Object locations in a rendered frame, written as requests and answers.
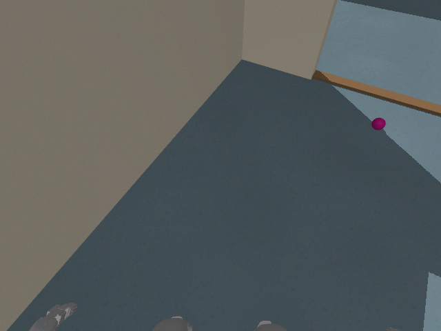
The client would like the left robot hand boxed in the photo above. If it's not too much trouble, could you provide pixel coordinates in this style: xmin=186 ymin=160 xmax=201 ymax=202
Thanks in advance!
xmin=29 ymin=303 xmax=77 ymax=331

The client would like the ball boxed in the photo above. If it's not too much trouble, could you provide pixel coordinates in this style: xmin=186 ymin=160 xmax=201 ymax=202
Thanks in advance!
xmin=371 ymin=118 xmax=386 ymax=130

